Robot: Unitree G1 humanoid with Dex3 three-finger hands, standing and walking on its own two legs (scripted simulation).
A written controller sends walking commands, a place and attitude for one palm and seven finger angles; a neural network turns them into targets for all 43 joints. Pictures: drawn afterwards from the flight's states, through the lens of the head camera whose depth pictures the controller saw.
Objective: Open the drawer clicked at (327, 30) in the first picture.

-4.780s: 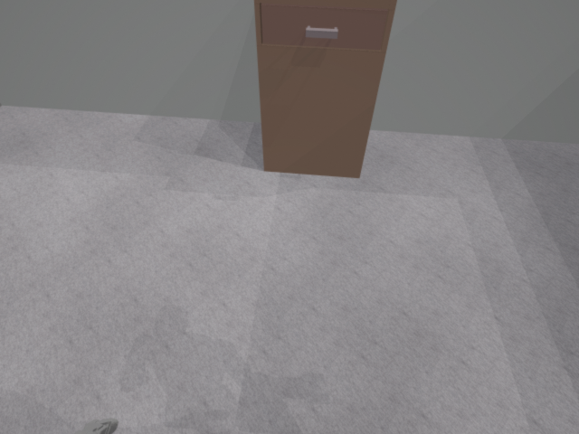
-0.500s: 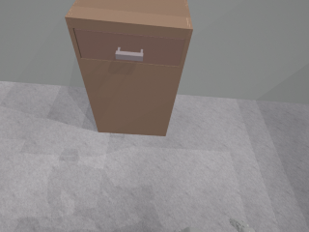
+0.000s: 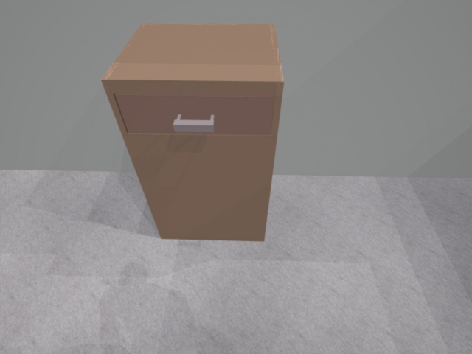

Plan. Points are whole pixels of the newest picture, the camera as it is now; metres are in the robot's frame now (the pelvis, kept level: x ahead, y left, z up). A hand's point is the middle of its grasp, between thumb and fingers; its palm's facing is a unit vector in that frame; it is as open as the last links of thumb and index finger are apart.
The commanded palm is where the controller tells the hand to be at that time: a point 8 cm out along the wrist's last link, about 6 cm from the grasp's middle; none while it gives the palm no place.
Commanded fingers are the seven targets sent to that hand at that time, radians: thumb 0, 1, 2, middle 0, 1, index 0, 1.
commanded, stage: take the last steps up to it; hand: left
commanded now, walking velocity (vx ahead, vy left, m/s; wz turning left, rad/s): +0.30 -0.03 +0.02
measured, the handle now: (195, 121) +0.75 +0.16 -0.04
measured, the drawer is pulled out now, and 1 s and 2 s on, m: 0.00 0.00 0.00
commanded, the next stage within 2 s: come to a stop and stand still in 0.48 s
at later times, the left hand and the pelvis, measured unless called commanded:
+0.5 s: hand (124, 342) +0.18 +0.24 -0.18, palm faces +0.03 -0.99 -0.16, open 7.3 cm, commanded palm none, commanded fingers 0.00 0.90 0.90 -0.20 -0.30 -0.20 -0.30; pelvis +0.15 +0.06 +0.00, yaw -2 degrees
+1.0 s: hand (159, 286) +0.30 +0.20 -0.17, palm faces +0.03 -0.98 -0.22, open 7.2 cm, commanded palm none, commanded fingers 0.00 0.90 0.90 -0.20 -0.30 -0.20 -0.30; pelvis +0.20 +0.03 -0.01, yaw +0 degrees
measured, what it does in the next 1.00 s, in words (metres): walks ahead: left foot, then right foot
